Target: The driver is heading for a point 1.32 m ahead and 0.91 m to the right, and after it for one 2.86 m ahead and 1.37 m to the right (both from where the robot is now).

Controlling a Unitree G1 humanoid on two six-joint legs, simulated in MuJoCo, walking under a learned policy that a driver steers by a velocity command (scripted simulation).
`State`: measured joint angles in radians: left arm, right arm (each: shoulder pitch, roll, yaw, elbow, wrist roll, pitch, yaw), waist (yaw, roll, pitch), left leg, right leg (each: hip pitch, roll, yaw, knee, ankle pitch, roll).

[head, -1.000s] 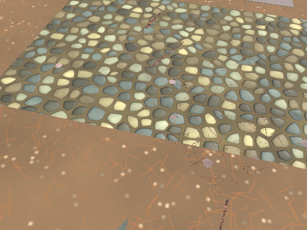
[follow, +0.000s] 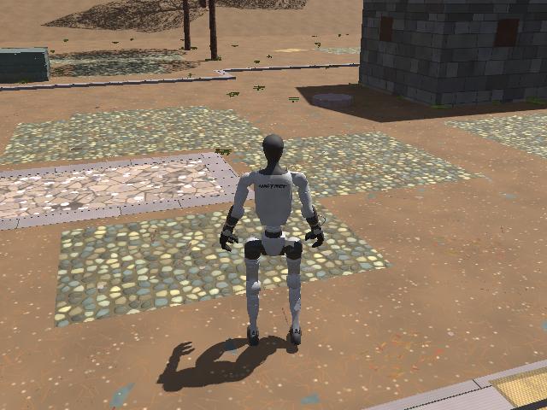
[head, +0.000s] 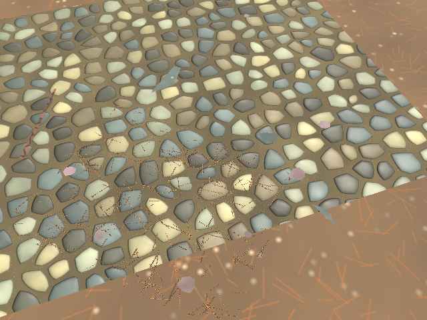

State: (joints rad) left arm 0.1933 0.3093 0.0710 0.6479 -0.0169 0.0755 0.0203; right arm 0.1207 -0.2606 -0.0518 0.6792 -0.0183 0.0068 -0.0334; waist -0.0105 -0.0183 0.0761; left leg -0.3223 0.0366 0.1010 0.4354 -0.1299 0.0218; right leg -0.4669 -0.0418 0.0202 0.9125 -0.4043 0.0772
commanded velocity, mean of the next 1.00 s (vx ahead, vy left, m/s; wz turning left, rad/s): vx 0.01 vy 0.00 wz -0.60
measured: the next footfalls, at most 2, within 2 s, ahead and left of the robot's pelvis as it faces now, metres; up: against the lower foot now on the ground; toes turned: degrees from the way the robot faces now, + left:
right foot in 0.10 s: +0.04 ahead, -0.13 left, +0.00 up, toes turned -6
left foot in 0.60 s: +0.10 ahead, +0.08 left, +0.00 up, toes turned -27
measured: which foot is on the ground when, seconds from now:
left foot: down 0.00-0.10, up 0.12-0.58, down 0.60-1.00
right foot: up 0.00-0.08, down 0.10-0.60, up 0.62-1.00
